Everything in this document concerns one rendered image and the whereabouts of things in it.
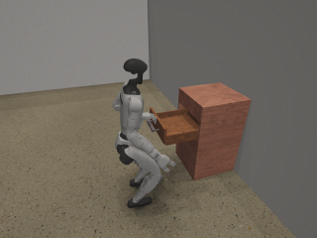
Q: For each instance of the robot torso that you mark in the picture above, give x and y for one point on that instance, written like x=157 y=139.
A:
x=121 y=139

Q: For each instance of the robot right forearm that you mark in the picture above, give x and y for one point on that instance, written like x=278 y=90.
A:
x=140 y=143

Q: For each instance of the handle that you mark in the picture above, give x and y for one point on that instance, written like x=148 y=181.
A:
x=151 y=127

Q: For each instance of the cabinet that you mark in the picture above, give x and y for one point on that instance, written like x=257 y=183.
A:
x=222 y=114

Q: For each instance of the robot right foot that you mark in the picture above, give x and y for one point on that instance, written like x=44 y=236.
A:
x=143 y=202

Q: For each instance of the right robot upper arm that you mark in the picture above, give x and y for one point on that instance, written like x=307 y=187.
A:
x=135 y=107

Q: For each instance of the left robot hand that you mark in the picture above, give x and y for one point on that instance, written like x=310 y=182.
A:
x=148 y=116

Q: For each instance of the left robot upper arm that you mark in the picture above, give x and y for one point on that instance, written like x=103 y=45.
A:
x=116 y=102

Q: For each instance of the drawer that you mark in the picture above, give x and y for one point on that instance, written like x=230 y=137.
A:
x=175 y=126

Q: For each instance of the right robot hand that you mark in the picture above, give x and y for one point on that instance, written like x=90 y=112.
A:
x=163 y=160

